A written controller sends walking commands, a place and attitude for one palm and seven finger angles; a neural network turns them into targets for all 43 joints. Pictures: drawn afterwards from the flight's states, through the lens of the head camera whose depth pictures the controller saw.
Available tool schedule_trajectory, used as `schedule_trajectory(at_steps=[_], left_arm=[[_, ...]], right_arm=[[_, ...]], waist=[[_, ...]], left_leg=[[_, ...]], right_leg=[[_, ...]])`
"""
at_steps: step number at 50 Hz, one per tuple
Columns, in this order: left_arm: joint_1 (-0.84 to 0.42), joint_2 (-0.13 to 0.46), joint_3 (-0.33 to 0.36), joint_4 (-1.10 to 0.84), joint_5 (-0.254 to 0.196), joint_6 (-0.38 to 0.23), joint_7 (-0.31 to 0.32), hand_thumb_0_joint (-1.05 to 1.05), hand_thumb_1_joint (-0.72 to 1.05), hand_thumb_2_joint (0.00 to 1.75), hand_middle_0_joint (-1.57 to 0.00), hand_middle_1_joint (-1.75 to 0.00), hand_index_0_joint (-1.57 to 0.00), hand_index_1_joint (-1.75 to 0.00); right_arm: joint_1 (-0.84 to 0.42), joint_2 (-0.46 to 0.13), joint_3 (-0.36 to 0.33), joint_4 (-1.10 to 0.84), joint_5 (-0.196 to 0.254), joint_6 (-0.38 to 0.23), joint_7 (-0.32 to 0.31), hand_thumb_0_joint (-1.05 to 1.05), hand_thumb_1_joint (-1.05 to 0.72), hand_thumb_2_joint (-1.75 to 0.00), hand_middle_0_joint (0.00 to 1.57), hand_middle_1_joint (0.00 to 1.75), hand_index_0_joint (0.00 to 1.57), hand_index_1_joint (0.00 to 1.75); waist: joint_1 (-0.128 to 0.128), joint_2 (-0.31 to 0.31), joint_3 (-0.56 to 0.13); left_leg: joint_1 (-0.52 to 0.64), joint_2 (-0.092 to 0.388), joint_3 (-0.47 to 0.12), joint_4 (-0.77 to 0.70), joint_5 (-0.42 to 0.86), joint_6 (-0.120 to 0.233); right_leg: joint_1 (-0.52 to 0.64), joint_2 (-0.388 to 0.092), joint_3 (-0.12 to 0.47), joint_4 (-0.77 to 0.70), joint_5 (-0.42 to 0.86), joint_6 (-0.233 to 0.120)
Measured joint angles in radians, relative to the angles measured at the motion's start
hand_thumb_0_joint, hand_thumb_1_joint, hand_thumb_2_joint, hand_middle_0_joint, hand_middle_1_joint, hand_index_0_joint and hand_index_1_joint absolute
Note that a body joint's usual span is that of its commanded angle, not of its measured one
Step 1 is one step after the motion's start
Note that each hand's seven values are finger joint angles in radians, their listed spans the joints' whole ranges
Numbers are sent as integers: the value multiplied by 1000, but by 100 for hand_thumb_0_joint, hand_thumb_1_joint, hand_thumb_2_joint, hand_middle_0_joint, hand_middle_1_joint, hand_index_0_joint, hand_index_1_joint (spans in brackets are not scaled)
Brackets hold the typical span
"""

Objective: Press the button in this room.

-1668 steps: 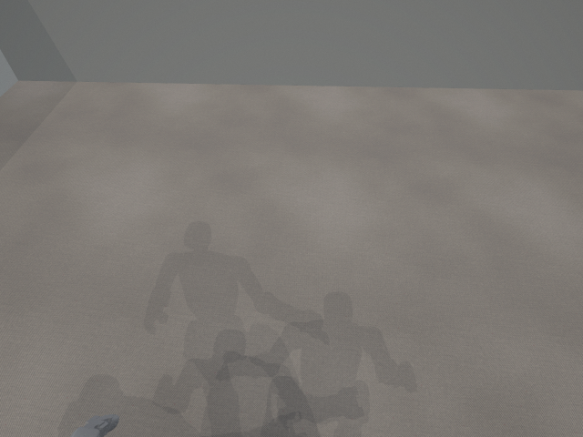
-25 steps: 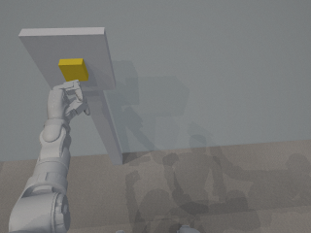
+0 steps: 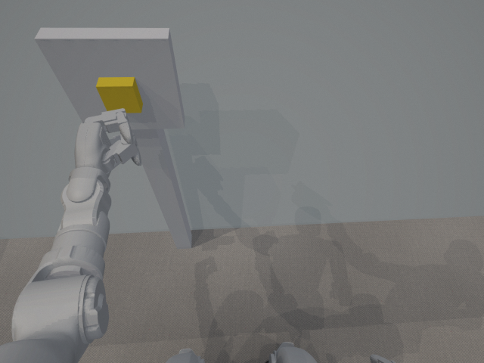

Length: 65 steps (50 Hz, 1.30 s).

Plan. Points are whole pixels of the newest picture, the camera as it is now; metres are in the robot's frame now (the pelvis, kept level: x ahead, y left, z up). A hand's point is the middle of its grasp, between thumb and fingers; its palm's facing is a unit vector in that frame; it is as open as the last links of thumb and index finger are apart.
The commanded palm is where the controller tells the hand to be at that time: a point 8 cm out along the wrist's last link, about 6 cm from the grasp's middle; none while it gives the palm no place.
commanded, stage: press the button with the knuckle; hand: left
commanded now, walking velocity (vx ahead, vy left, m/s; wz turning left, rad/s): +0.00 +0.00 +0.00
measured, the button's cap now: (121, 94) +0.54 +0.20 +0.12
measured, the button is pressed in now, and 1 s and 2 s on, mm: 0 13 0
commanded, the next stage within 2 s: hold the button down briefly in 0.80 s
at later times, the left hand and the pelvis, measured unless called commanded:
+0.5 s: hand (136, 129) +0.49 +0.18 +0.08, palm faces +0.04 -1.00 -0.02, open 2.8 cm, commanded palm +0.47 +0.22 +0.09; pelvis +0.00 +0.00 +0.00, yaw +0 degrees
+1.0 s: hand (135, 124) +0.50 +0.18 +0.08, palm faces +0.04 -1.00 -0.04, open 2.8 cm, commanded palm +0.51 +0.22 +0.09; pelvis -0.02 +0.00 -0.02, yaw +1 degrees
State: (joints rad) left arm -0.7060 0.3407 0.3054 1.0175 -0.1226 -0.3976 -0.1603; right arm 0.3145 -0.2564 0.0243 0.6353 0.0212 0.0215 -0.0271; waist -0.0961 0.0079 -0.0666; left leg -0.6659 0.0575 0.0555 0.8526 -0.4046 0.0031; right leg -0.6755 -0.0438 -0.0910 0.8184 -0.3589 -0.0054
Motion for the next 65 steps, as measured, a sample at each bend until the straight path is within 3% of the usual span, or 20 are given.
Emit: schedule_trajectory(at_steps=[13,24,47,65], left_arm=[[-88,46,41,83,-1,-1,-18,1,90,91,-130,-150,-130,-150],[-124,63,52,121,31,-15,-3,-3,85,93,-130,-150,-130,-150],[-298,150,28,267,55,-10,-1,-3,78,98,-130,-150,-136,-150],[-347,186,21,289,58,19,11,-3,77,99,-130,-150,-137,-150]], right_arm=[[70,-9,-8,29,-12,13,6,1,-90,-90,20,30,20,30],[76,-6,-7,27,-18,20,10,1,-90,-90,20,30,20,30],[74,-21,18,41,-30,-26,2,0,-90,-90,20,30,20,30],[105,-31,29,36,-34,-64,-2,0,-90,-90,20,30,20,30]], waist=[[-29,11,-14],[-39,7,-10],[-81,10,-5],[-106,10,-5]], left_leg=[[-45,5,10,12,-7,4],[-69,6,1,24,-7,4],[-194,2,-39,88,8,3],[-246,1,-44,110,23,6]], right_leg=[[-48,5,11,6,2,4],[-65,7,4,10,3,3],[-163,0,-31,54,15,-3],[-211,2,-31,69,33,-5]])
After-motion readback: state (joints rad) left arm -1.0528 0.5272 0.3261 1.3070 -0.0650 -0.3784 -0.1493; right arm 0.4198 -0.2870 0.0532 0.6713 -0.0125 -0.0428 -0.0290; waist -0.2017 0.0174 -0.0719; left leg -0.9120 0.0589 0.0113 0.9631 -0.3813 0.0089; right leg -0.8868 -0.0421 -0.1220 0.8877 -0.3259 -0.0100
